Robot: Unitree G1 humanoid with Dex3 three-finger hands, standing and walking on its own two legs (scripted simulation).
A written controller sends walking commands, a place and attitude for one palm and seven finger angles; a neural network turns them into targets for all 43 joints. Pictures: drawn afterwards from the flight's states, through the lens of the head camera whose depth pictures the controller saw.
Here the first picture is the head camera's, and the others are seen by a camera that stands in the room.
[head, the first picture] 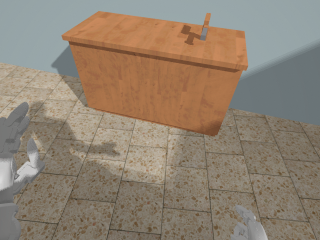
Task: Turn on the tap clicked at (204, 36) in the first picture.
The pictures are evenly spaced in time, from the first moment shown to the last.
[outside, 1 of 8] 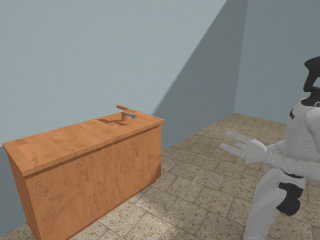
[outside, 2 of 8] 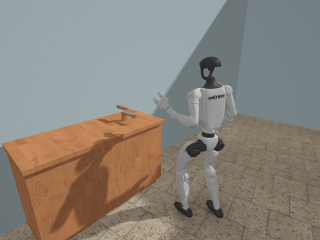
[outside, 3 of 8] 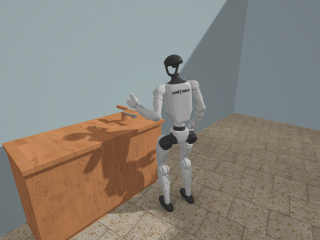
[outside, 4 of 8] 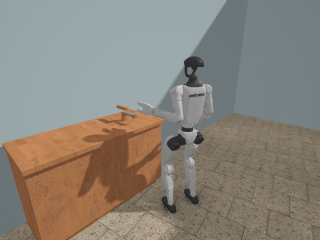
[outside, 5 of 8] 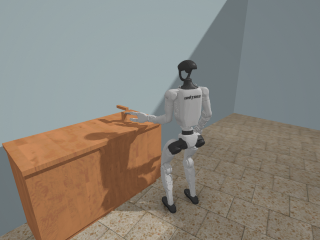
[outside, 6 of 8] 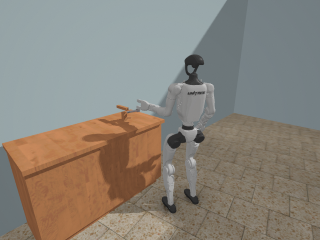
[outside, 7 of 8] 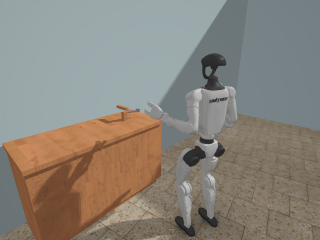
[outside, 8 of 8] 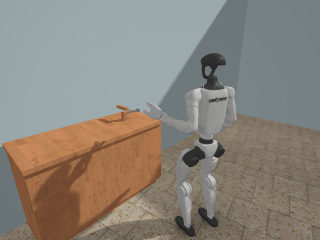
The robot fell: no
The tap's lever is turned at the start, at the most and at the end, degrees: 0 79 79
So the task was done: yes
